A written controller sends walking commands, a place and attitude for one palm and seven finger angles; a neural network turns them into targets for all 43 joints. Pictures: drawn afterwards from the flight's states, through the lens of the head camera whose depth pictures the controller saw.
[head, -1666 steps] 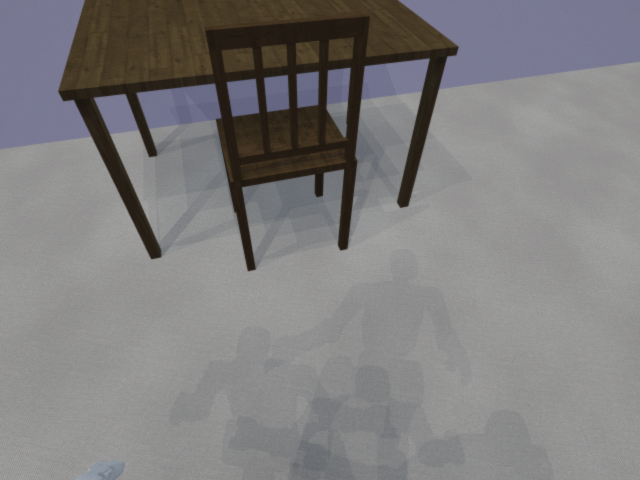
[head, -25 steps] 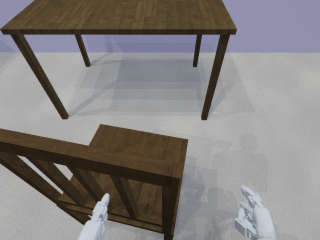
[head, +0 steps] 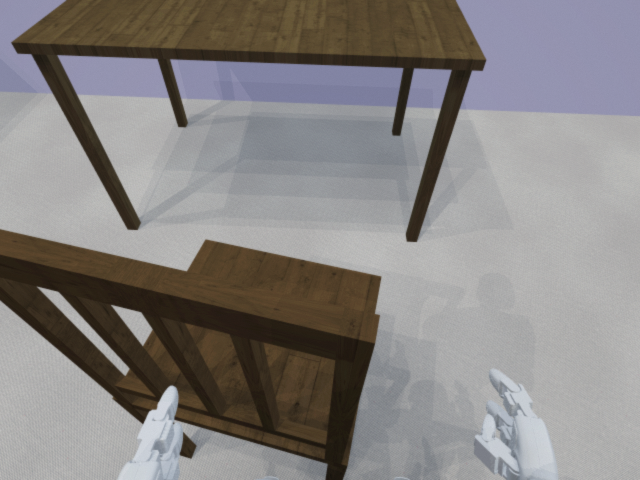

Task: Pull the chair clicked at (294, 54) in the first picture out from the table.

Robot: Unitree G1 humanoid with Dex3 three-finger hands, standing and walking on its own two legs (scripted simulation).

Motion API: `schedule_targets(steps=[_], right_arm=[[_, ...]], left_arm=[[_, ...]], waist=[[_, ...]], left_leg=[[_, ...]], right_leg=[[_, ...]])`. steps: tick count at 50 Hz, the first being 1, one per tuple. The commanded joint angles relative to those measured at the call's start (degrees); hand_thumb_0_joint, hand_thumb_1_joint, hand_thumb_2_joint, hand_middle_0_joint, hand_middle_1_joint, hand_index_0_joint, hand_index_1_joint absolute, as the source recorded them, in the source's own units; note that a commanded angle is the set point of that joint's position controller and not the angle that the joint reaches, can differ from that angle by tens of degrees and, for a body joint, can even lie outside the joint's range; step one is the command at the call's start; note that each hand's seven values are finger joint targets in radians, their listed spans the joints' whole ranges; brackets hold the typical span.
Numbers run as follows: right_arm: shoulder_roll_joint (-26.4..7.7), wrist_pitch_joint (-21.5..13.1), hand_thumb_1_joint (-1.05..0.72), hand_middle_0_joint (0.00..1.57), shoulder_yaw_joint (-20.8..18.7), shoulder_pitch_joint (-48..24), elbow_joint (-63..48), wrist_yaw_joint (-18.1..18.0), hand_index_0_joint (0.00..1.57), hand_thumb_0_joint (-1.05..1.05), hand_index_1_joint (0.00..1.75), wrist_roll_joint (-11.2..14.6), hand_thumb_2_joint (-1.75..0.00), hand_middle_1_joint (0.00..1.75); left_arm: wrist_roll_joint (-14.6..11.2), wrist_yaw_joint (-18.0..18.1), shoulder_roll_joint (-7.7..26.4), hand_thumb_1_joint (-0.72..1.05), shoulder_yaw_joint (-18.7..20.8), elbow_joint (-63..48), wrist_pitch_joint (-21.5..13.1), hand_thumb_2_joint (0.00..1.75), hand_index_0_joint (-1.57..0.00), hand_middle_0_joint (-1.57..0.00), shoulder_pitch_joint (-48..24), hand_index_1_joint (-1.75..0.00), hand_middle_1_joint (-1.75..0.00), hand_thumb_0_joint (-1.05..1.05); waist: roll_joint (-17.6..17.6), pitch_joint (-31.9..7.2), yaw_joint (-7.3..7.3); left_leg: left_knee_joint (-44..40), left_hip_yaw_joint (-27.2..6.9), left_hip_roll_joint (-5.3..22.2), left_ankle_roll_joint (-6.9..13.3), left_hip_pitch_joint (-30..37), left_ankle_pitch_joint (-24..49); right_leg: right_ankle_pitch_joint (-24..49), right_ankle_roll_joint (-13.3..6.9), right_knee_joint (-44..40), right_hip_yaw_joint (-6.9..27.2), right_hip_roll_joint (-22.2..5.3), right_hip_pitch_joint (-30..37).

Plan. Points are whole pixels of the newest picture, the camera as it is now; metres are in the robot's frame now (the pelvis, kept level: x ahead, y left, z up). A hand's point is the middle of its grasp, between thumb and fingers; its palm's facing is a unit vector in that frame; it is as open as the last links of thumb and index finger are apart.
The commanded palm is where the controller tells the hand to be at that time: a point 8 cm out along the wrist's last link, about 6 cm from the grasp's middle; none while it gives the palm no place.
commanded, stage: draw the hand back to the body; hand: left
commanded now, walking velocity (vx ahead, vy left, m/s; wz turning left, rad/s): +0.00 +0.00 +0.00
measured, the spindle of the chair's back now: (194, 368) +0.25 +0.18 +0.00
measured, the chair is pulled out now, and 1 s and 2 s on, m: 0.66 0.66 0.66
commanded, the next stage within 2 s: step back with the hand held close in 1.44 s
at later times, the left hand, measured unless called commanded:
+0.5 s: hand (122, 443) +0.14 +0.18 +0.12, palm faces +0.18 -0.92 -0.34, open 16.6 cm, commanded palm +0.10 +0.23 +0.15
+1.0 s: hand (9, 319) +0.20 +0.24 +0.22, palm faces +0.45 -0.78 -0.44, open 10.3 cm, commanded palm +0.15 +0.28 +0.25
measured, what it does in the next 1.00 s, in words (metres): rises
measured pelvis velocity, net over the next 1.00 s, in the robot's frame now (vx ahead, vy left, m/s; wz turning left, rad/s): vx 0.02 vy -0.01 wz -0.01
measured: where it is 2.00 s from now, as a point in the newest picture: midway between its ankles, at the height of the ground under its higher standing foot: outside the picture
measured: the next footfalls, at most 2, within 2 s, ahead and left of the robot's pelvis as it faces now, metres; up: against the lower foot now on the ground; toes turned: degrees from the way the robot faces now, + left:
none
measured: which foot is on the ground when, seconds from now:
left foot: down 0.00-1.00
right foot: down 0.00-1.00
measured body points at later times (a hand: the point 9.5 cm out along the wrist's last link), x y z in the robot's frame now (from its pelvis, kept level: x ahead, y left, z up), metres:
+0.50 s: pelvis +0.00 -0.01 +0.03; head +0.00 -0.03 +0.48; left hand +0.13 +0.23 +0.14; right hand +0.19 -0.22 -0.05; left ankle -0.02 +0.12 -0.66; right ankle +0.01 -0.14 -0.66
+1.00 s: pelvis +0.02 -0.01 +0.07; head +0.00 -0.04 +0.52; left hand +0.17 +0.28 +0.25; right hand +0.21 -0.23 -0.01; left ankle -0.02 +0.12 -0.66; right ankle +0.01 -0.14 -0.66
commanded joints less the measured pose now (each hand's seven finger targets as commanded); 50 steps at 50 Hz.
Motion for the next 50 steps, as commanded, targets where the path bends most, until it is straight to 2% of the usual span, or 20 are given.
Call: schedule_targets(steps=[1,5,6,7,10,14,18,19,20,21,23,24,26,30,35,37,41,45,47,50], right_arm=[[-5.5,-5.3,-0.9,0.2,-2.9,-5.3,-7.4,0.9,0.2,0.0,0.3,0.2,-0.9,0.3],[-5.0,-4.6,-0.9,0.2,-3.9,-7.3,-5.6,2.3,0.2,0.0,0.3,0.0,-0.9,0.3],[-4.7,-4.2,-0.9,0.2,-4.1,-7.9,-5.7,2.8,0.2,0.0,0.3,0.1,-0.9,0.3],[-4.6,-3.6,-0.9,0.2,-4.3,-8.4,-6.0,2.9,0.2,0.0,0.3,0.4,-0.9,0.3],[-4.2,-2.8,-0.9,0.2,-4.0,-8.4,-7.2,2.2,0.2,0.0,0.3,1.3,-0.9,0.3],[-3.6,-2.4,-0.9,0.2,-3.5,-8.2,-6.0,0.6,0.2,0.0,0.3,2.0,-0.9,0.3],[-4.3,-3.7,-0.9,0.2,-2.7,-8.9,-4.6,-0.6,0.2,0.0,0.3,2.3,-0.9,0.3],[-3.9,-1.8,-0.9,0.2,-2.8,-7.2,-4.8,-2.4,0.2,0.0,0.3,0.4,-0.9,0.3],[-3.0,-1.4,-0.9,0.2,-1.3,-7.1,-6.0,-2.8,0.2,0.0,0.3,0.1,-0.9,0.3],[-2.8,-0.7,-0.9,0.2,-1.3,-7.4,-4.3,-3.0,0.2,0.0,0.3,0.0,-0.9,0.3],[-3.4,-0.1,-0.9,0.2,-0.4,-8.5,-3.6,-3.3,0.2,0.0,0.3,-0.3,-0.9,0.3],[-3.6,-0.2,-0.9,0.2,-0.2,-9.0,-3.0,-3.6,0.2,0.0,0.3,-0.5,-0.9,0.3],[-4.0,-0.9,-0.9,0.2,0.1,-9.6,-1.9,-3.8,0.2,0.0,0.3,-0.7,-0.9,0.3],[-4.6,-2.3,-0.9,0.2,0.7,-10.6,0.4,-3.7,0.2,0.0,0.3,-0.9,-0.9,0.3],[-5.1,-3.7,-0.9,0.2,0.6,-11.9,2.8,-2.8,0.2,0.0,0.3,-1.2,-0.9,0.3],[-5.2,-4.0,-0.9,0.2,0.5,-12.1,3.5,-2.4,0.2,0.0,0.3,-1.4,-0.9,0.3],[-5.4,-3.5,-0.9,0.2,0.0,-12.8,4.8,-2.0,0.2,0.0,0.3,-1.4,-0.9,0.3],[-5.9,-3.5,-0.9,0.2,-0.1,-12.8,5.5,-1.6,0.2,0.0,0.3,-1.7,-0.9,0.3],[-5.8,-3.3,-0.9,0.2,-0.2,-12.8,5.9,-1.3,0.2,0.0,0.3,-1.7,-0.9,0.3],[-6.1,-3.1,-0.9,0.2,-0.4,-12.8,6.4,-1.1,0.2,0.0,0.3,-1.7,-0.9,0.3]], left_arm=[[-2.7,-2.1,0.1,-0.55,-1.3,-15.6,-13.8,0.2,0.0,0.0,2.6,0.0,0.0,0.0],[-2.4,-5.6,4.2,-0.55,2.9,-12.6,-21.1,0.2,0.0,0.0,2.0,0.0,0.0,0.0],[-2.4,-7.0,5.0,-0.55,3.5,-12.5,-22.8,0.2,0.0,0.0,2.4,0.0,0.0,0.0],[-2.8,-8.0,6.0,-0.55,5.1,-12.0,-23.1,0.2,0.0,0.0,3.0,0.0,0.0,0.0],[-6.0,-8.6,8.7,-0.55,9.2,-18.3,-22.0,0.2,0.0,0.0,1.2,0.0,0.0,0.0],[-9.3,-8.1,8.6,-0.51,13.6,-16.9,-19.3,0.22,-0.01,-0.01,-1.5,-0.01,-0.01,0.0],[-10.6,-9.3,9.5,-0.37,15.9,-13.9,-17.1,0.29,-0.02,-0.02,-4.4,-0.04,-0.04,0.0],[-0.9,-1.0,21.0,-0.33,22.2,-12.8,-10.5,0.31,-0.03,-0.03,-1.5,-0.05,-0.05,0.0],[-0.3,1.5,13.4,-0.3,16.7,-17.3,-7.7,0.32,-0.04,-0.04,-1.4,-0.05,-0.05,0.0],[0.5,3.5,12.9,-0.26,17.0,-14.9,-5.6,0.34,-0.04,-0.04,-1.5,-0.06,-0.06,0.0],[1.4,5.6,13.3,-0.19,16.3,-15.4,-3.7,0.37,-0.05,-0.05,-5.1,-0.08,-0.08,0.0],[1.6,6.5,14.4,-0.15,17.4,-14.8,-3.0,0.39,-0.05,-0.05,-7.0,-0.08,-0.08,0.0],[2.0,7.6,15.5,-0.08,18.3,-14.7,-2.8,0.43,-0.07,-0.07,-8.7,-0.1,-0.1,0.0],[2.1,8.7,17.3,0.07,21.1,-13.0,-3.2,0.5,-0.08,-0.08,-14.6,-0.13,-0.13,0.0],[2.0,8.9,18.5,0.25,24.6,-11.7,-4.7,0.58,-0.11,-0.11,-17.7,-0.16,-0.16,0.0],[1.8,8.8,18.3,0.32,25.3,-10.8,-5.1,0.62,-0.12,-0.12,-18.6,-0.18,-0.18,0.0],[1.4,8.6,19.2,0.47,28.2,-8.6,-5.5,0.69,-0.14,-0.14,-22.0,-0.21,-0.21,0.0],[1.1,8.6,21.3,0.61,31.5,-9.7,-6.2,0.76,-0.16,-0.16,-26.2,-0.24,-0.24,0.0],[0.8,8.6,21.7,0.68,33.0,-8.7,-6.2,0.8,-0.17,-0.17,-26.6,-0.26,-0.26,0.0],[0.7,8.6,23.2,0.79,35.0,-9.1,-6.5,0.85,-0.19,-0.19,-30.1,-0.28,-0.28,0.0]], waist=[[0.0,-1.8,-0.69],[-1.8,-1.8,0.29],[-0.9,-2.4,0.5],[-1.0,-2.9,0.83],[2.0,-6.5,1.32],[-2.6,-4.7,0.52],[-3.1,-1.7,0.05],[-0.7,-5.4,4.46],[1.5,-1.8,2.2],[1.5,0.3,2.35],[0.4,2.8,2.08],[-0.7,3.9,2.01],[1.0,5.3,2.19],[1.7,8.9,2.36],[3.6,9.5,3.05],[1.7,9.0,3.07],[1.0,10.5,2.94],[2.7,9.0,3.06],[1.4,8.4,3.21],[3.2,7.7,3.15]], left_leg=[[-9.6,1.3,-0.9,0.8,3.0,18.2],[-8.0,1.6,-0.5,0.7,-0.3,16.6],[-7.5,1.8,-0.4,0.8,-0.8,16.6],[-7.9,2.1,-0.3,0.9,-0.3,16.2],[-9.1,2.3,-0.4,1.2,2.6,17.1],[-10.9,1.5,-0.1,1.4,4.0,16.9],[-13.3,1.2,0.2,1.4,6.0,14.7],[-16.7,1.4,2.4,0.8,8.8,16.6],[-17.9,2.0,1.9,0.8,10.3,17.3],[-18.6,2.0,2.3,0.8,11.3,18.4],[-20.3,1.9,2.4,1.1,14.2,19.1],[-21.6,1.6,2.5,1.1,15.0,18.9],[-24.2,1.7,2.5,1.1,18.6,19.0],[-29.2,1.4,2.5,0.9,22.9,18.6],[-33.9,1.3,2.6,0.7,27.2,21.3],[-35.1,1.6,2.7,0.8,28.8,23.0],[-37.0,2.2,2.9,0.8,30.8,24.6],[-38.4,2.4,2.8,0.8,33.2,27.0],[-38.8,2.6,2.9,0.9,34.1,29.1],[-39.5,2.9,2.8,0.8,35.6,31.4]], right_leg=[[10.2,-2.2,-7.3,-3.3,2.4,4.3],[9.7,-2.5,-5.4,-2.4,2.1,4.2],[9.9,-2.6,-4.7,-2.1,1.9,4.1],[9.8,-2.6,-5.0,-1.9,1.9,4.9],[10.8,-2.5,-6.3,-1.5,1.9,8.5],[11.1,-2.1,-9.8,-2.2,2.4,10.5],[8.6,-1.8,-13.1,-2.0,2.2,11.8],[10.0,-3.7,-16.1,1.0,0.4,18.8],[12.1,-3.3,-17.2,0.0,-0.3,19.9],[13.3,-3.5,-18.0,-0.5,-0.3,20.9],[13.7,-3.3,-20.6,-1.0,-0.2,21.8],[13.5,-3.4,-22.3,-1.1,-0.2,23.0],[14.3,-3.3,-24.6,-1.0,-0.4,24.4],[13.6,-3.5,-29.4,-0.9,-0.5,27.6],[16.6,-3.6,-32.4,-0.6,-0.5,32.2],[18.8,-3.4,-33.2,-0.7,-0.5,33.8],[20.9,-3.1,-35.2,-0.1,-0.4,35.2],[23.4,-3.2,-36.2,0.4,-0.4,37.4],[25.7,-3.0,-36.2,0.3,-0.3,38.5],[27.9,-3.0,-36.8,0.5,-0.3,39.7]])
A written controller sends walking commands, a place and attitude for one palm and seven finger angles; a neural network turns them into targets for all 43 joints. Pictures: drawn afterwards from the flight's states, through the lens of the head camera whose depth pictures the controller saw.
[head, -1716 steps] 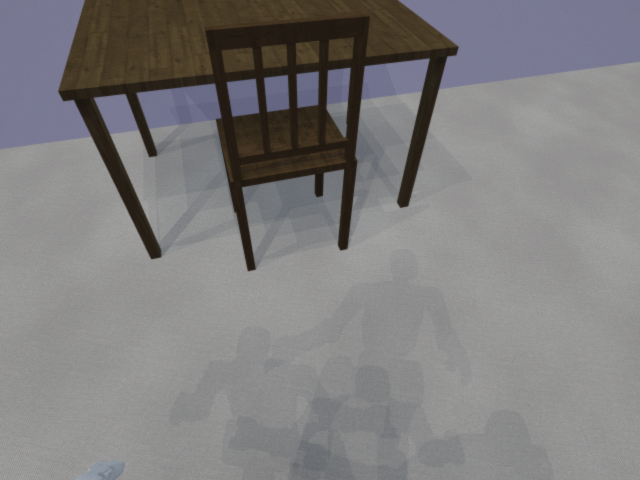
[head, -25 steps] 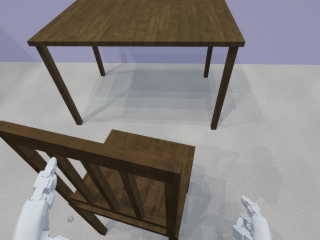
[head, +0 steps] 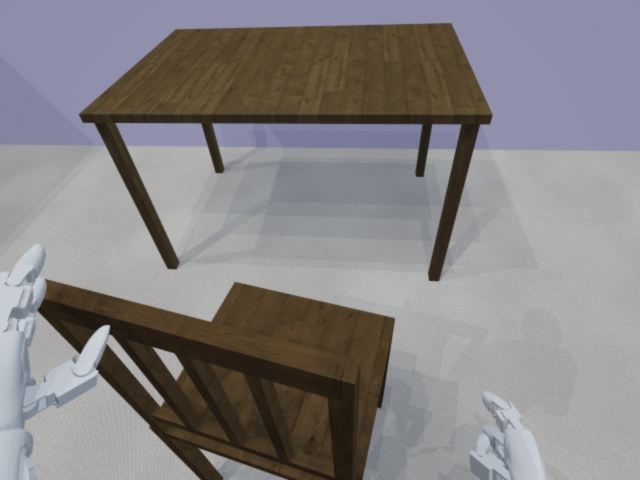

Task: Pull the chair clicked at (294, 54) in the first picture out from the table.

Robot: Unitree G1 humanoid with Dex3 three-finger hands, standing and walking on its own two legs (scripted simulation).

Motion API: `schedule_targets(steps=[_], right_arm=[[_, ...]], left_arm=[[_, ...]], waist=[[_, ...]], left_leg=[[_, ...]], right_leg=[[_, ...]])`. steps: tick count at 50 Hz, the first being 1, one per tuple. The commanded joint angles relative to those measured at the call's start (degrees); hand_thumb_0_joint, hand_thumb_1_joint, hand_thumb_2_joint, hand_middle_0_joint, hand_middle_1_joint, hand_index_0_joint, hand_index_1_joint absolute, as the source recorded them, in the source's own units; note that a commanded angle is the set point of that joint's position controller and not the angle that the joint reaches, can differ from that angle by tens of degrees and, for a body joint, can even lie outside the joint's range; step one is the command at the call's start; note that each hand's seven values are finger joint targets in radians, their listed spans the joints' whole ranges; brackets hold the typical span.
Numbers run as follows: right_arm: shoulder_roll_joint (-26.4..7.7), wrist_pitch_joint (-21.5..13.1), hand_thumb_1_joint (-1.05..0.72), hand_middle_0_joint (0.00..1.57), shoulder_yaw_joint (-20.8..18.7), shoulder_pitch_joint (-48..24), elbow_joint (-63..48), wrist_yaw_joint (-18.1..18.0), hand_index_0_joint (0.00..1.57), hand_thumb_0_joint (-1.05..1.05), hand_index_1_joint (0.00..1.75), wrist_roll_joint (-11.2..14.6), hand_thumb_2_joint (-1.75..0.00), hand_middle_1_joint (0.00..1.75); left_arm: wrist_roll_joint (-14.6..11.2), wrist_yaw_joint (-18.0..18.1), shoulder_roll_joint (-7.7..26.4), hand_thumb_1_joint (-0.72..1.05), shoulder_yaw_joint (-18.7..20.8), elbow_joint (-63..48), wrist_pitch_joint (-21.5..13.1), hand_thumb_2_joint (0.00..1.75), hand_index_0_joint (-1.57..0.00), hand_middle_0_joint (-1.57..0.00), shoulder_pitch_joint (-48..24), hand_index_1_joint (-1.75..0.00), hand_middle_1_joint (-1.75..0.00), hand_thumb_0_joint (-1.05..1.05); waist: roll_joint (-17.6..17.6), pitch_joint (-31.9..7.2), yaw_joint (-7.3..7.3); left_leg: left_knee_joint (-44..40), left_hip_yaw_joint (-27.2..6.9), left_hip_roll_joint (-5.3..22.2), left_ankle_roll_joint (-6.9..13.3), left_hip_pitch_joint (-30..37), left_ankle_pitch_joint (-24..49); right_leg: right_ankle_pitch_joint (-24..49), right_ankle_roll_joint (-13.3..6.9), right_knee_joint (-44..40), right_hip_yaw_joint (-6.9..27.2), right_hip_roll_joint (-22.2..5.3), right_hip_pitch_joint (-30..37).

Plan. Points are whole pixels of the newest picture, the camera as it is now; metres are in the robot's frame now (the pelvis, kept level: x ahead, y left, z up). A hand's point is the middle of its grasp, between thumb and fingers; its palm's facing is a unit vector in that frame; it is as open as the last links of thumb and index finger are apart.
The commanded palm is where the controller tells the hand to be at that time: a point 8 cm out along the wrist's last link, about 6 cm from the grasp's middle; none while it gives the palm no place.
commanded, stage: draw the hand back to the body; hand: left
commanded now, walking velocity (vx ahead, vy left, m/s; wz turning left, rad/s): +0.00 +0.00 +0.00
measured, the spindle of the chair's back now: (217, 401) +0.24 +0.19 -0.07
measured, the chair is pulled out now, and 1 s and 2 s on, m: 0.66 0.66 0.66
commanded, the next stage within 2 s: step back with the hand held close in 0.44 s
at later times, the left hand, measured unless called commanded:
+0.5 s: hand (77, 328) +0.20 +0.26 +0.17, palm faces +0.47 -0.77 -0.43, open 7.4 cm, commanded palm +0.15 +0.30 +0.18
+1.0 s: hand (58, 364) +0.17 +0.27 +0.16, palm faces +0.37 -0.76 -0.53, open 7.4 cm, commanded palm +0.11 +0.30 +0.18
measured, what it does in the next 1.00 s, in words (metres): stands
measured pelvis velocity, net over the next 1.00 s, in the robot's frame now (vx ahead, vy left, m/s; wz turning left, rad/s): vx -0.04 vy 0.01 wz -0.04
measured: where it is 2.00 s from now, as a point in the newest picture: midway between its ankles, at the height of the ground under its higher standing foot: outside the picture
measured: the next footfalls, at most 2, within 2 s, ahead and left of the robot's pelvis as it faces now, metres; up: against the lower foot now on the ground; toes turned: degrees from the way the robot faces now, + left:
none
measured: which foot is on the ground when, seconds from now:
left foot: down 0.00-1.00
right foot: down 0.00-1.00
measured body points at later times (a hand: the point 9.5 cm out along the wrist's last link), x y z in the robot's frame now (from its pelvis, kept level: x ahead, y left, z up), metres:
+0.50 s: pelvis +0.01 +0.00 +0.00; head +0.00 -0.03 +0.45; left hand +0.17 +0.30 +0.19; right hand +0.19 -0.23 -0.09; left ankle -0.04 +0.13 -0.74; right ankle -0.01 -0.13 -0.74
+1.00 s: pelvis -0.04 +0.01 +0.00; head -0.01 -0.01 +0.45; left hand +0.14 +0.30 +0.19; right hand +0.13 -0.24 -0.09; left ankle -0.04 +0.13 -0.74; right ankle -0.01 -0.13 -0.74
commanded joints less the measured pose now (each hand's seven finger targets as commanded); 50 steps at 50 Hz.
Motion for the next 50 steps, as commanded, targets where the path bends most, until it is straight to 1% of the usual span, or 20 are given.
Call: schedule_targets(steps=[1,3,5,8,11,14,17,19,23,28,29,31,33,34,38,39,42,44,46,50], right_arm=[[-5.2,-2.9,-0.9,0.2,-2.1,-6.8,-8.2,0.0,0.2,0.0,0.3,-0.1,-0.9,0.3],[-5.5,-2.6,-0.9,0.2,-2.4,-6.8,-8.1,0.2,0.2,0.0,0.3,0.0,-0.9,0.3],[-5.3,-2.1,-0.9,0.2,-2.4,-6.9,-7.8,0.5,0.2,0.0,0.3,0.0,-0.9,0.3],[-5.7,-1.0,-0.9,0.2,-3.0,-7.2,-8.3,1.0,0.2,0.0,0.3,0.1,-0.9,0.3],[-5.6,-0.9,-0.9,0.2,-3.1,-7.3,-8.7,1.0,0.2,0.0,0.3,0.1,-0.9,0.3],[-5.5,-1.3,-0.9,0.2,-3.0,-7.3,-8.8,1.0,0.2,0.0,0.3,0.0,-0.9,0.3],[-5.2,-1.3,-0.9,0.2,-3.0,-7.0,-8.7,0.9,0.2,0.0,0.3,0.1,-0.9,0.3],[-5.4,-1.5,-0.9,0.2,-2.9,-7.2,-8.5,0.9,0.2,0.0,0.3,0.3,-0.9,0.3],[-5.3,-1.2,-0.9,0.2,-3.0,-7.0,-8.4,1.0,0.2,0.0,0.3,0.1,-0.9,0.3],[-5.7,-1.1,-0.9,0.2,-2.8,-7.2,-8.6,1.1,0.2,0.0,0.3,-0.1,-0.9,0.3],[-6.9,0.1,-0.9,0.2,-2.7,-5.2,-11.0,1.3,0.2,0.0,0.3,0.4,-0.9,0.3],[-6.8,1.3,-0.9,0.2,-3.6,-5.7,-9.1,1.5,0.2,0.0,0.3,0.0,-0.9,0.3],[-7.1,3.0,-0.9,0.2,-3.9,-6.4,-10.3,1.9,0.2,0.0,0.3,-0.4,-0.9,0.3],[-7.2,3.4,-0.9,0.2,-3.9,-6.8,-10.9,2.0,0.2,0.0,0.3,-0.4,-0.9,0.3],[-6.4,5.1,-0.9,0.2,-4.3,-7.2,-12.2,1.8,0.2,0.0,0.3,-0.3,-0.9,0.3],[-6.5,5.1,-0.9,0.2,-4.4,-7.3,-12.1,1.6,0.2,0.0,0.3,-0.1,-0.9,0.3],[-5.6,5.5,-0.9,0.2,-4.5,-7.1,-12.6,1.2,0.2,0.0,0.3,0.1,-0.9,0.3],[-5.7,5.3,-0.9,0.2,-4.9,-6.9,-11.9,1.0,0.2,0.0,0.3,0.2,-0.9,0.3],[-5.5,5.2,-0.9,0.2,-4.8,-6.7,-12.0,0.8,0.2,0.0,0.3,0.2,-0.9,0.3],[-5.7,4.6,-0.9,0.2,-4.6,-6.2,-11.6,0.5,0.2,0.0,0.3,0.1,-0.9,0.3]], left_arm=[[-0.3,0.9,11.3,0.83,10.1,-10.8,-4.3,0.87,-0.19,-0.19,-7.0,-0.29,-0.29,0.0],[-0.5,0.8,12.4,0.9,11.7,-10.4,-4.7,0.9,-0.2,-0.2,-9.1,-0.3,-0.3,0.0],[-0.6,0.1,8.8,0.9,9.2,-6.3,-4.1,0.9,-0.2,-0.2,-6.6,-0.3,-0.3,0.0],[-0.9,-0.3,8.9,0.9,8.8,-6.7,-4.0,0.9,-0.2,-0.2,-5.6,-0.3,-0.3,0.0],[-0.8,-0.3,10.7,0.9,10.2,-8.8,-4.3,0.9,-0.2,-0.2,-5.8,-0.3,-0.3,0.0],[-0.5,-0.1,12.9,0.9,11.9,-12.3,-4.3,0.9,-0.2,-0.2,-7.2,-0.3,-0.3,0.0],[-0.6,0.1,11.6,0.9,11.0,-11.7,-4.0,0.9,-0.2,-0.2,-5.9,-0.3,-0.3,0.0],[-0.4,0.1,11.9,0.9,11.1,-12.7,-3.8,0.9,-0.2,-0.2,-7.8,-0.3,-0.3,0.0],[-0.5,0.2,10.5,0.9,10.2,-9.9,-3.6,0.9,-0.2,-0.2,-6.5,-0.3,-0.3,0.0],[-0.3,-0.2,8.8,0.9,7.7,-9.4,-3.5,0.9,-0.2,-0.2,-8.7,-0.3,-0.3,0.0],[-0.6,0.1,17.6,0.9,16.2,-14.0,-7.1,0.9,-0.2,-0.2,-19.9,-0.3,-0.3,0.0],[-0.5,-0.6,12.2,0.9,13.0,-6.4,-7.8,0.9,-0.2,-0.2,-10.3,-0.3,-0.3,0.0],[-0.2,-1.0,9.5,0.9,10.4,-6.9,-7.9,0.9,-0.2,-0.2,-4.6,-0.3,-0.3,0.0],[-0.1,-1.0,10.0,0.9,10.8,-8.6,-8.2,0.9,-0.2,-0.2,-4.1,-0.3,-0.3,0.0],[0.3,-0.1,12.1,0.9,12.8,-12.8,-8.4,0.9,-0.2,-0.2,0.9,-0.3,-0.3,0.0],[0.3,0.2,13.7,0.9,14.2,-13.9,-8.5,0.9,-0.2,-0.2,0.7,-0.3,-0.3,0.0],[0.1,0.7,13.7,0.9,14.7,-14.6,-8.6,0.9,-0.2,-0.2,2.7,-0.3,-0.3,0.0],[-0.2,0.9,14.9,0.9,15.8,-14.5,-8.6,0.9,-0.2,-0.2,2.0,-0.3,-0.3,0.0],[-0.2,1.1,13.1,0.9,14.4,-13.7,-8.4,0.9,-0.2,-0.2,2.7,-0.3,-0.3,0.0],[0.0,1.5,12.3,0.9,13.3,-13.6,-8.1,0.9,-0.2,-0.2,1.9,-0.3,-0.3,0.0]], waist=[[-0.4,-3.0,-0.69],[-1.5,-3.9,-0.63],[-2.3,-2.0,-0.76],[-4.4,-3.2,-0.62],[-3.5,-4.3,-0.34],[0.1,-6.3,-0.37],[-1.4,-5.7,-0.44],[2.3,-5.3,-0.71],[-2.0,-3.4,-0.61],[-2.2,-2.7,-1.05],[2.0,3.9,-2.91],[-3.8,1.5,-3.4],[-3.7,-1.8,-3.37],[-1.5,-3.3,-3.3],[-1.9,-8.4,-3.09],[0.5,-9.5,-3.12],[-1.7,-10.0,-3.1],[-1.3,-10.1,-3.16],[-1.8,-8.5,-3.25],[-0.6,-6.2,-3.29]], left_leg=[[-5.5,1.6,1.4,1.5,-0.7,18.3],[-5.6,1.9,1.4,1.7,0.3,19.9],[-6.1,2.1,1.5,1.6,-0.2,20.7],[-6.3,2.2,1.7,1.9,0.1,21.3],[-6.3,2.4,1.5,1.9,0.7,22.1],[-6.2,2.4,1.3,1.6,1.3,23.1],[-6.0,2.7,1.6,1.6,1.8,24.5],[-6.2,2.5,1.6,1.3,1.8,24.0],[-6.6,2.5,1.8,1.5,1.1,22.4],[-7.0,2.5,1.7,1.7,0.6,20.4],[-6.7,1.5,2.7,2.3,-3.0,15.2],[-6.0,0.9,2.7,2.4,-3.1,13.7],[-6.3,0.7,3.2,2.5,-2.1,17.7],[-6.8,0.7,3.6,2.5,-2.1,19.8],[-6.0,0.1,5.1,2.5,-1.5,29.3],[-6.2,0.1,5.2,2.5,-1.4,29.5],[-5.3,-0.3,5.8,2.4,-2.5,32.0],[-5.3,-0.4,6.1,2.4,-3.6,29.9],[-5.3,-0.8,6.2,2.4,-5.3,27.2],[-6.1,-1.2,6.0,2.8,-10.4,15.4]], right_leg=[[15.8,-2.2,-4.4,0.3,-1.7,4.5],[17.5,-2.0,-4.5,0.3,-1.7,5.2],[17.9,-1.8,-4.8,-0.1,-1.6,5.0],[18.7,-1.6,-4.8,0.0,-1.6,5.8],[19.7,-1.6,-4.8,0.2,-1.5,6.5],[20.8,-1.8,-4.8,0.6,-1.6,7.8],[22.0,-1.7,-4.7,0.5,-1.5,7.3],[20.5,-1.9,-5.0,0.7,-1.5,6.9],[19.1,-1.7,-5.2,0.2,-1.4,6.0],[17.3,-1.6,-5.5,0.4,-1.5,5.3],[18.9,-2.0,-8.1,6.6,-3.7,0.1],[20.1,-2.3,-8.1,7.1,-4.8,1.3],[22.0,-1.9,-6.5,6.2,-4.8,3.0],[22.5,-1.8,-5.5,5.7,-4.8,3.9],[26.5,-1.3,-2.4,4.2,-4.7,5.6],[25.8,-1.2,-1.7,4.1,-4.8,5.7],[26.4,-1.0,-0.2,3.7,-4.7,5.2],[24.9,-1.0,0.1,4.0,-4.7,4.8],[22.8,-1.0,0.2,4.2,-4.6,3.5],[16.6,-1.0,-0.6,5.4,-4.4,2.3]])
